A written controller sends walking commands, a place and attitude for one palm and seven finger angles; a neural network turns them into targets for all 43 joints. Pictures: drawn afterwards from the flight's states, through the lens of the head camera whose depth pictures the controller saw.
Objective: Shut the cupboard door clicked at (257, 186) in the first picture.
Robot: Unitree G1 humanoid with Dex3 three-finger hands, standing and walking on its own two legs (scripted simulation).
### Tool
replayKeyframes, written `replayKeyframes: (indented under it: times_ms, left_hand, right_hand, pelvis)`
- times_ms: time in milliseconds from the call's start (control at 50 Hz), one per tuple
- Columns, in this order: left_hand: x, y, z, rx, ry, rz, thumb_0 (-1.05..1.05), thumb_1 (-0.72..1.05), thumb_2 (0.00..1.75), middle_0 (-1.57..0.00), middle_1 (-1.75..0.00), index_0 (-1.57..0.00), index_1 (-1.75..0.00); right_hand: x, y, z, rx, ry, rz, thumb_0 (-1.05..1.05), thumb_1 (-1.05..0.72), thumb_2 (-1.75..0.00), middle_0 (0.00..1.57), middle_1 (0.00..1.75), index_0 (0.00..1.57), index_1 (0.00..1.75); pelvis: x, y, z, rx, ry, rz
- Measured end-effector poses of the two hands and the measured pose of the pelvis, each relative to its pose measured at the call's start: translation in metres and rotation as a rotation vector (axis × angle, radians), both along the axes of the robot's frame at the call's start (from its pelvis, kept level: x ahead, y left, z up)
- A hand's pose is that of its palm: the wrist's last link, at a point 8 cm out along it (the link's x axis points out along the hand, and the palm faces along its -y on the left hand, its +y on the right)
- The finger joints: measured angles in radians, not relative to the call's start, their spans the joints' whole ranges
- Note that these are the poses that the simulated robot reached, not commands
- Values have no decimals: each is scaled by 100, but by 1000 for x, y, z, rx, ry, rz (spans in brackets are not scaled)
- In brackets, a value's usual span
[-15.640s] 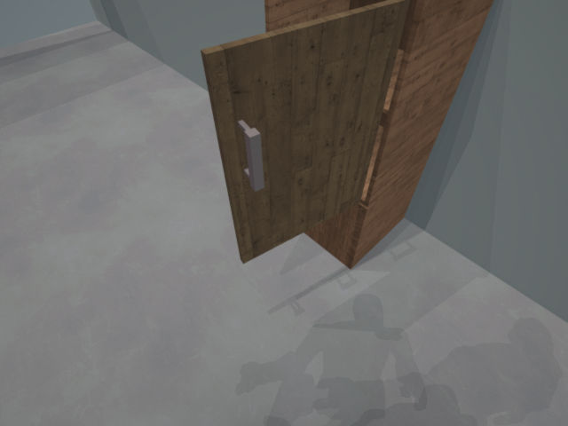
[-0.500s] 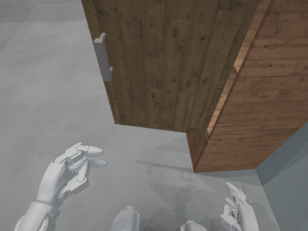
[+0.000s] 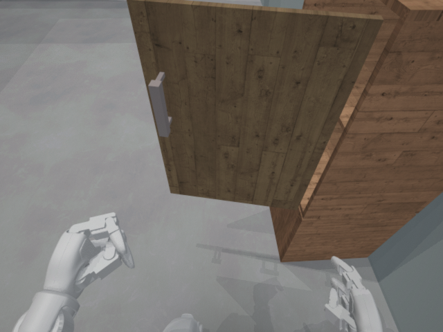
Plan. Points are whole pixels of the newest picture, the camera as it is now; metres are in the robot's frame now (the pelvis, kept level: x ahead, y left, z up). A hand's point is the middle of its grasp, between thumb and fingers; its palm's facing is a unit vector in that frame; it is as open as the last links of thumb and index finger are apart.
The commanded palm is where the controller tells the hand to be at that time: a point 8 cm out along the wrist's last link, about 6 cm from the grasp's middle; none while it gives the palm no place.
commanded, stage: raise the hand and make a fist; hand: left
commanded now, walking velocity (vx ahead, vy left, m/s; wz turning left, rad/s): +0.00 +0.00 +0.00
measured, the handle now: (163, 105) +0.55 +0.17 +0.10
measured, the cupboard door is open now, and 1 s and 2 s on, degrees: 78 78 78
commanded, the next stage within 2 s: bring the fist close to the handle in 0.72 s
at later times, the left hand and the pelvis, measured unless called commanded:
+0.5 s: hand (123, 242) +0.23 +0.16 +0.11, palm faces -0.08 -1.00 -0.04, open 3.1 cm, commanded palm +0.20 +0.22 +0.11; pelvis +0.00 -0.02 +0.02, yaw +0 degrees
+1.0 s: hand (133, 225) +0.26 +0.16 +0.11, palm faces -0.08 -1.00 -0.05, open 3.1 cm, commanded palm +0.25 +0.21 +0.11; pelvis +0.00 -0.02 +0.02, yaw +1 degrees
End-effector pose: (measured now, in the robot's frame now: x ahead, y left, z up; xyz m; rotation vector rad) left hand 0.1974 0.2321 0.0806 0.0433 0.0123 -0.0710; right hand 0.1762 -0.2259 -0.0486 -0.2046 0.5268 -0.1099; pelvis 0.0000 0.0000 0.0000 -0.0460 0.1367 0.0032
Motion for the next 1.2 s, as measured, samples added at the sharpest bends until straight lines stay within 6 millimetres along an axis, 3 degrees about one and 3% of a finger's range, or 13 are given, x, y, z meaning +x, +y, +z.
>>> replayKeyframes:
  times_ms: [160, 380, 620, 880, 980, 1200]
  left_hand:
    - [4, -1, 13, 8, 7, 1, 2, 90, 90, -125, -145, -125, -145]
    - [12, -5, 32, 15, -13, -7, 2, 89, 90, -130, -150, -130, -150]
    - [12, -19, 27, 0, -5, -11, 2, 89, 90, -130, -150, -130, -150]
    - [16, -18, 29, 12, -12, -2, 2, 89, 90, -130, -150, -130, -150]
    - [35, -18, 28, 12, -27, -6, 2, 89, 90, -130, -150, -130, -150]
    - [106, -21, 30, -7, -6, -29, 2, 89, 90, -130, -150, -130, -150]
  right_hand:
    - [5, 7, 3, 33, 5, 38, 1, -90, -89, 21, 30, 20, 30]
    - [-11, -17, -1, 28, 46, 5, 1, -90, -89, 21, 30, 20, 30]
    - [-17, -41, 2, 7, 39, -39, 1, -91, -90, 21, 30, 20, 30]
    - [-10, -33, 0, 35, 30, -32, 1, -91, -90, 21, 30, 20, 30]
    - [-9, -30, -5, 26, 49, -20, 1, -90, -89, 21, 30, 20, 30]
    - [-23, -37, -8, 22, 123, -73, 1, -90, -89, 21, 30, 20, 30]
  pelvis:
    - [3, -6, 8, 6, -24, 6]
    - [4, -17, 16, 21, -51, 5]
    - [5, -25, 18, 33, -56, -5]
    - [7, -25, 18, 36, -53, -2]
    - [5, -24, 17, 34, -50, 6]
    - [10, -22, 21, 43, -30, -15]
